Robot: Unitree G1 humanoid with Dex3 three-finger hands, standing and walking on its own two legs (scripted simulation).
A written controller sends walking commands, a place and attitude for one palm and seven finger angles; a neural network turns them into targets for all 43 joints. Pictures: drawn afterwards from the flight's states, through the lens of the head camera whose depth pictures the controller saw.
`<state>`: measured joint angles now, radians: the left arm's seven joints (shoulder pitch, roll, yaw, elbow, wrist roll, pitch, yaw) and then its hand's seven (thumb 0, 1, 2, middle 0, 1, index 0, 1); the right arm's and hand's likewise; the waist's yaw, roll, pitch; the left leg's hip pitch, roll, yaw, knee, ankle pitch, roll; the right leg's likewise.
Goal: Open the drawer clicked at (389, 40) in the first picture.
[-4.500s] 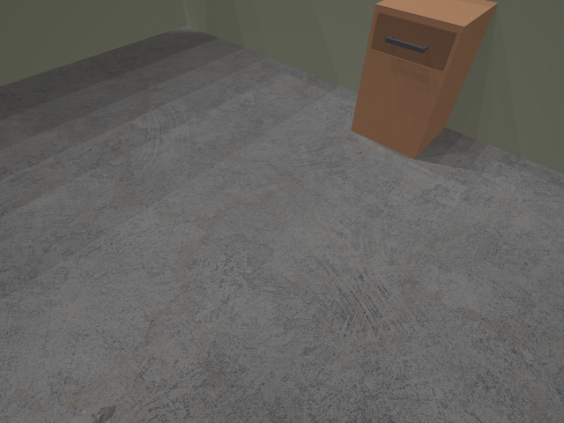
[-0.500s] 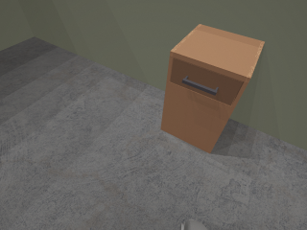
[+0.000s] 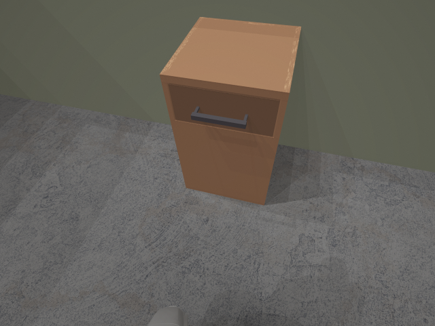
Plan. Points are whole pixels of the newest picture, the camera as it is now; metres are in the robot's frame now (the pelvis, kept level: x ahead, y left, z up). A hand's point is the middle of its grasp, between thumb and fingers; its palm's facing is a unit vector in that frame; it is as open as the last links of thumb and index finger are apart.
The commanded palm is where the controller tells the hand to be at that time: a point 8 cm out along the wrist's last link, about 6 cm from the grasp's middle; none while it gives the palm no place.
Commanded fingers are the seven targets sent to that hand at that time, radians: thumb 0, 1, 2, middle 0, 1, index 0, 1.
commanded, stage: turn to face it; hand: left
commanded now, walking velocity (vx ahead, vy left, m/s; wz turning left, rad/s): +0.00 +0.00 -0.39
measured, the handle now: (219, 116) +0.79 +0.05 -0.16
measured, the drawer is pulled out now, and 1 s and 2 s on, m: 0.00 0.00 0.00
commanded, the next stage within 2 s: take the last steps up to it in 0.32 s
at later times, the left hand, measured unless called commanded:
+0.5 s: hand out of the picture +0.10 +0.24 -0.17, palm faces -0.15 -0.96 -0.23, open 7.4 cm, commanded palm none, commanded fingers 0.00 0.90 0.90 -0.20 -0.30 -0.20 -0.30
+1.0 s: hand out of the picture +0.10 +0.16 -0.17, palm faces -0.19 -0.97 -0.18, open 7.3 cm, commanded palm none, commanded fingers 0.00 0.90 0.90 -0.20 -0.30 -0.20 -0.30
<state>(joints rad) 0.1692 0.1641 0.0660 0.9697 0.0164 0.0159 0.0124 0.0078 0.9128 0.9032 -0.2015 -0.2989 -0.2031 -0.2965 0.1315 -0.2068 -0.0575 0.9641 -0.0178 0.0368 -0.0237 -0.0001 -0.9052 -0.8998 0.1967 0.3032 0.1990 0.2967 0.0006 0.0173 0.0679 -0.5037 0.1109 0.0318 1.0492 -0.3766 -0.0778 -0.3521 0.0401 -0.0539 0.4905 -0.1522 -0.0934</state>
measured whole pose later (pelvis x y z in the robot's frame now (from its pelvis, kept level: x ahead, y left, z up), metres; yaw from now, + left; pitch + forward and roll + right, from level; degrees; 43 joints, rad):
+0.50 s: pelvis +0.02 +0.05 +0.01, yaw -12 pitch +1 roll -1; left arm 0.23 0.24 0.08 0.99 0.02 0.07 0.00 0.01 0.91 0.90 -0.20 -0.30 -0.20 -0.30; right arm 0.25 -0.16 -0.02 0.98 -0.02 0.01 -0.03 0.00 -0.90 -0.90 0.20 0.30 0.20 0.30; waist 0.00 -0.02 0.05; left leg -0.19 0.06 0.16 0.45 -0.27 0.02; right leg -0.39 -0.03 -0.01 0.89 -0.44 0.05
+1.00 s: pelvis +0.11 -0.02 +0.00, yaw -15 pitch +0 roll -1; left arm 0.39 0.14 0.03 1.13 0.02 -0.05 0.02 0.01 0.92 0.90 -0.20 -0.30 -0.20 -0.30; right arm 0.18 -0.18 -0.05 1.04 -0.02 0.00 0.02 0.00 -0.91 -0.90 0.20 0.30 0.20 0.30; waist 0.00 0.01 0.06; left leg -0.53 0.10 0.11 0.79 -0.23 -0.01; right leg 0.07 0.03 -0.08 0.32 -0.39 -0.04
